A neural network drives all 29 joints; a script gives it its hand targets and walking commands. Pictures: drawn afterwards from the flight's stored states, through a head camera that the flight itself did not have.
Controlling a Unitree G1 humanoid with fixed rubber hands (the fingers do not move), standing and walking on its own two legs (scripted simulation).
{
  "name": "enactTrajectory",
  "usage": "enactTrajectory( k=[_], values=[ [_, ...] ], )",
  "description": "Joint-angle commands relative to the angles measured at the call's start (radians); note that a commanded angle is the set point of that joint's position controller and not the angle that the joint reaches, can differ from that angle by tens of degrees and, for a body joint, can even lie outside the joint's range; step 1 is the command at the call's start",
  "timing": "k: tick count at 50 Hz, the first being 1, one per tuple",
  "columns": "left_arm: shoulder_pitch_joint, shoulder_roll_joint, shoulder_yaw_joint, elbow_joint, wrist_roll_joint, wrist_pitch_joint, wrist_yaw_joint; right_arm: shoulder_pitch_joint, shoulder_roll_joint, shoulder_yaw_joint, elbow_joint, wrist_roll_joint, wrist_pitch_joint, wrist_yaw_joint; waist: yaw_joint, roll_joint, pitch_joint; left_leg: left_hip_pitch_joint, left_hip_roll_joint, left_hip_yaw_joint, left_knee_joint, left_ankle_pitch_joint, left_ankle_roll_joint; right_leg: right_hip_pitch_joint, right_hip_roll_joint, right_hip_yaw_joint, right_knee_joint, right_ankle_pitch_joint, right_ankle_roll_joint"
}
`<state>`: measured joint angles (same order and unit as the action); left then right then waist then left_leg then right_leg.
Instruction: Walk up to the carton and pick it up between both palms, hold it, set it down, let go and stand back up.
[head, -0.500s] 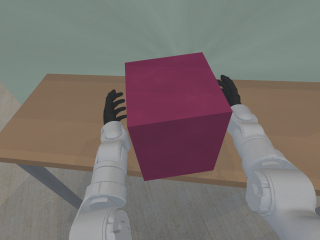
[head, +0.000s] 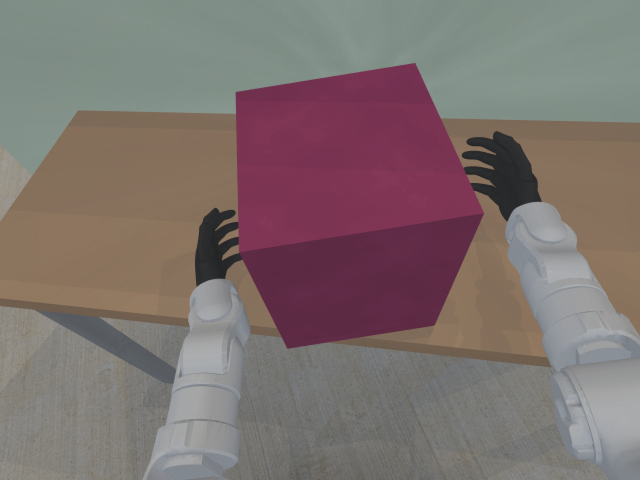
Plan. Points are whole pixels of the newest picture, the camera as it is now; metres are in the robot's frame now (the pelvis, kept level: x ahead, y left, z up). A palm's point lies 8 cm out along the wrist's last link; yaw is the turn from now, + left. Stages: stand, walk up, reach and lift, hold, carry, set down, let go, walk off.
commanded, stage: set down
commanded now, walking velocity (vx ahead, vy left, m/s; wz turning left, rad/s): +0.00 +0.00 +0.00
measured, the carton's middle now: (344, 220) +0.43 +0.05 +0.06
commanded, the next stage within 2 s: none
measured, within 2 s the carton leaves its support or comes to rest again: neither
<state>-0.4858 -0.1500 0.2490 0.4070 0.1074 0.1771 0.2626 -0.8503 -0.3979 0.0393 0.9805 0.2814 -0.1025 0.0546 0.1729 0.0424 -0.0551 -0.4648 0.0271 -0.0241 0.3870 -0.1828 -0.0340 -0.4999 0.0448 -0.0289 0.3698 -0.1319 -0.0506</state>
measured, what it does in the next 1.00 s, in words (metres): stands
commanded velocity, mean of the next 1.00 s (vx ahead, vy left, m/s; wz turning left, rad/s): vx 0.00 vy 0.00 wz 0.00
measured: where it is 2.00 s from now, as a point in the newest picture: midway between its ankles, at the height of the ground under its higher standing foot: outside the picture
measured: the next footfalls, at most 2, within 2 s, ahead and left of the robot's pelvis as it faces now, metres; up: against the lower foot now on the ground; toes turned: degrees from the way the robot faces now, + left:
none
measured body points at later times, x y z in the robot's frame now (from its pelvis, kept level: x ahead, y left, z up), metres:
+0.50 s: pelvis -0.07 -0.01 +0.00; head -0.01 -0.03 +0.44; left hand +0.28 +0.19 +0.08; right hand +0.38 -0.20 +0.07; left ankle -0.02 +0.14 -0.74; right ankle +0.01 -0.08 -0.74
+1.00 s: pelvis -0.05 -0.01 +0.00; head +0.01 +0.00 +0.45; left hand +0.26 +0.19 +0.05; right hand +0.35 -0.22 +0.04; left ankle -0.02 +0.14 -0.74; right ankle +0.01 -0.08 -0.74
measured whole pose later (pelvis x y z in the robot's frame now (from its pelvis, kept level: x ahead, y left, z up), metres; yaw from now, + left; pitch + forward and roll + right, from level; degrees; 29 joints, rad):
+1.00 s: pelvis -0.05 -0.01 +0.00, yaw +0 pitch +9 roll +1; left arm -0.18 -0.13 0.11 0.04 0.03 0.37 0.33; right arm -0.45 -0.47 0.02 0.72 0.34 0.00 0.24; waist 0.10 -0.03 -0.06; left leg -0.43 0.03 -0.02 0.39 -0.13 -0.04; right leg -0.46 0.05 -0.03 0.37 -0.07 -0.06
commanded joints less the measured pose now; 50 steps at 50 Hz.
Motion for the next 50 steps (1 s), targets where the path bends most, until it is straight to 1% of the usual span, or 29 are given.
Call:
enactTrajectory(
  k=[1,4,5,6,7,8,11,12,15,17,18,19,21,23,24,26,28,29,31,33,34,35,36,39,41,42,44,47,50],
  values=[
    [-0.265,0.119,-0.189,-0.475,-0.149,-0.027,-0.012,-0.277,-0.233,0.058,-0.314,0.061,-0.066,0.026,-0.071,-0.201,-0.868,-0.014,-0.007,0.043,0.048,0.695,0.002,0.672,0.016,0.067,0.132,0.967,0.018],
    [-0.216,0.125,-0.2,-0.502,-0.162,-0.025,-0.014,-0.253,-0.246,0.058,-0.379,0.078,-0.075,0.045,-0.064,-0.203,-0.873,0.06,-0.002,0.041,0.063,0.7,0.006,0.613,0.032,0.058,0.106,0.88,0.008],
    [-0.182,0.123,-0.206,-0.509,-0.164,-0.022,-0.015,-0.223,-0.252,0.058,-0.396,0.087,-0.077,0.052,-0.067,-0.205,-0.871,0.086,0.001,0.037,0.064,0.702,0.005,0.602,0.037,0.057,0.098,0.863,0.003],
    [-0.188,0.128,-0.205,-0.501,-0.167,-0.02,-0.016,-0.233,-0.253,0.062,-0.415,0.092,-0.075,0.058,-0.057,-0.21,-0.861,0.101,0.0,0.042,0.062,0.682,0.007,0.587,0.039,0.058,0.089,0.82,0.002],
    [-0.165,0.13,-0.206,-0.5,-0.167,-0.016,-0.017,-0.212,-0.258,0.062,-0.427,0.098,-0.074,0.064,-0.055,-0.216,-0.854,0.115,0.001,0.042,0.059,0.663,0.009,0.584,0.039,0.059,0.08,0.787,0.0],
    [-0.159,0.144,-0.199,-0.484,-0.166,-0.013,-0.02,-0.208,-0.26,0.067,-0.445,0.106,-0.068,0.07,-0.045,-0.232,-0.843,0.113,0.0,0.048,0.051,0.63,0.014,0.593,0.034,0.064,0.071,0.749,0.003],
    [-0.146,0.16,-0.18,-0.442,-0.161,-0.004,-0.024,-0.175,-0.267,0.067,-0.457,0.114,-0.047,0.086,-0.033,-0.265,-0.799,0.106,-0.003,0.063,0.021,0.516,0.023,0.612,0.016,0.084,0.043,0.593,0.012],
    [-0.155,0.168,-0.172,-0.435,-0.156,-0.002,-0.023,-0.172,-0.266,0.065,-0.459,0.116,-0.039,0.09,-0.026,-0.271,-0.785,0.104,-0.005,0.068,0.012,0.474,0.024,0.612,0.012,0.09,0.035,0.53,0.015],
    [-0.216,0.172,-0.175,-0.385,-0.156,0.005,-0.01,-0.181,-0.274,0.027,-0.421,0.101,-0.004,0.111,-0.03,-0.28,-0.698,0.083,-0.003,0.075,-0.017,0.284,0.03,0.554,-0.004,0.112,-0.003,0.209,0.01],
    [-0.233,0.172,-0.178,-0.361,-0.158,0.019,0.004,-0.178,-0.271,0.002,-0.393,0.09,0.025,0.126,-0.027,-0.294,-0.63,0.069,-0.001,0.061,-0.034,0.148,0.039,0.5,-0.012,0.134,-0.024,-0.01,0.005],
    [-0.257,0.172,-0.186,-0.358,-0.167,0.026,0.011,-0.194,-0.269,-0.016,-0.39,0.084,0.037,0.132,-0.028,-0.294,-0.613,0.069,-0.002,0.048,-0.037,0.096,0.043,0.467,-0.017,0.141,-0.03,-0.102,0.003],
    [-0.283,0.177,-0.192,-0.356,-0.179,0.034,0.019,-0.213,-0.264,-0.029,-0.395,0.08,0.049,0.137,-0.021,-0.305,-0.601,0.066,-0.004,0.038,-0.036,0.05,0.047,0.44,-0.022,0.149,-0.037,-0.182,0.002],
    [-0.342,0.189,-0.195,-0.327,-0.191,0.051,0.032,-0.252,-0.258,-0.065,-0.37,0.062,0.075,0.145,-0.021,-0.321,-0.566,0.035,-0.011,0.027,-0.039,-0.047,0.056,0.402,-0.034,0.165,-0.046,-0.323,0.0],
    [-0.366,0.197,-0.198,-0.313,-0.205,0.07,0.045,-0.269,-0.252,-0.097,-0.365,0.048,0.098,0.151,-0.018,-0.336,-0.549,0.017,-0.016,0.017,-0.04,-0.107,0.063,0.384,-0.046,0.181,-0.055,-0.41,-0.002],
    [-0.382,0.199,-0.2,-0.294,-0.209,0.082,0.047,-0.282,-0.245,-0.104,-0.356,0.043,0.11,0.151,-0.021,-0.348,-0.535,0.02,-0.019,0.013,-0.031,-0.127,0.066,0.365,-0.054,0.19,-0.058,-0.446,-0.005],
    [-0.375,0.195,-0.196,-0.301,-0.209,0.102,0.048,-0.267,-0.243,-0.11,-0.374,0.043,0.121,0.147,-0.02,-0.373,-0.546,0.102,-0.036,0.0,0.022,-0.102,0.059,0.288,-0.09,0.212,-0.077,-0.488,-0.024],
    [-0.351,0.188,-0.192,-0.295,-0.204,0.13,0.045,-0.238,-0.238,-0.11,-0.381,0.047,0.131,0.14,-0.028,-0.382,-0.544,0.173,-0.045,-0.008,0.061,-0.061,0.05,0.241,-0.117,0.229,-0.095,-0.489,-0.038],
    [-0.359,0.187,-0.191,-0.297,-0.202,0.142,0.044,-0.244,-0.238,-0.114,-0.389,0.05,0.134,0.135,-0.03,-0.372,-0.549,0.191,-0.046,-0.011,0.067,-0.056,0.046,0.229,-0.124,0.231,-0.099,-0.488,-0.04],
    [-0.322,0.173,-0.192,-0.322,-0.187,0.169,0.046,-0.214,-0.248,-0.122,-0.391,0.053,0.138,0.132,-0.04,-0.337,-0.55,0.213,-0.041,-0.02,0.062,-0.057,0.038,0.239,-0.121,0.221,-0.092,-0.45,-0.041],
    [-0.32,0.154,-0.205,-0.337,-0.172,0.191,0.051,-0.203,-0.259,-0.144,-0.369,0.044,0.142,0.135,-0.057,-0.29,-0.545,0.213,-0.032,-0.033,0.042,-0.092,0.031,0.244,-0.107,0.204,-0.085,-0.432,-0.04],
    [-0.278,0.138,-0.215,-0.375,-0.16,0.2,0.054,-0.157,-0.269,-0.157,-0.361,0.042,0.14,0.139,-0.073,-0.263,-0.547,0.227,-0.026,-0.044,0.032,-0.097,0.026,0.254,-0.096,0.193,-0.078,-0.402,-0.041],
    [-0.304,0.14,-0.215,-0.387,-0.154,0.205,0.058,-0.175,-0.271,-0.167,-0.36,0.037,0.142,0.141,-0.073,-0.245,-0.548,0.216,-0.023,-0.047,0.023,-0.132,0.023,0.255,-0.089,0.185,-0.071,-0.408,-0.039],
    [-0.267,0.121,-0.229,-0.417,-0.146,0.211,0.062,-0.13,-0.282,-0.181,-0.338,0.032,0.14,0.147,-0.088,-0.218,-0.547,0.23,-0.018,-0.057,0.015,-0.135,0.019,0.261,-0.079,0.173,-0.065,-0.382,-0.042],
    [-0.241,0.109,-0.263,-0.5,-0.139,0.206,0.076,-0.097,-0.297,-0.209,-0.336,0.024,0.133,0.164,-0.101,-0.153,-0.567,0.2,0.002,-0.067,-0.031,-0.188,0.014,0.314,-0.039,0.137,-0.033,-0.319,-0.031],
    [-0.202,0.1,-0.284,-0.57,-0.14,0.188,0.084,-0.054,-0.312,-0.219,-0.349,0.025,0.12,0.178,-0.107,-0.132,-0.59,0.196,0.012,-0.071,-0.049,-0.188,0.011,0.345,-0.021,0.121,-0.016,-0.273,-0.024],
    [-0.18,0.102,-0.285,-0.596,-0.139,0.179,0.086,-0.028,-0.311,-0.212,-0.366,0.028,0.112,0.182,-0.103,-0.137,-0.6,0.204,0.012,-0.067,-0.046,-0.175,0.011,0.355,-0.018,0.118,-0.014,-0.257,-0.022],
    [-0.087,0.097,-0.295,-0.66,-0.136,0.161,0.082,0.065,-0.315,-0.194,-0.404,0.042,0.089,0.19,-0.11,-0.133,-0.598,0.228,0.008,-0.058,-0.034,-0.093,0.01,0.397,-0.013,0.113,-0.007,-0.182,-0.024],
    [0.02,0.096,-0.303,-0.726,-0.135,0.128,0.065,0.149,-0.311,-0.165,-0.508,0.069,0.04,0.19,-0.11,-0.135,-0.618,0.243,-0.001,-0.037,-0.006,0.053,0.007,0.472,-0.007,0.103,0.0,-0.042,-0.025],
    [0.194,0.075,-0.326,-0.814,-0.136,0.092,0.037,0.304,-0.318,-0.126,-0.625,0.115,-0.014,0.185,-0.137,-0.142,-0.61,0.264,-0.011,-0.012,0.009,0.258,0.004,0.595,0.003,0.082,0.015,0.213,-0.027]
  ],
)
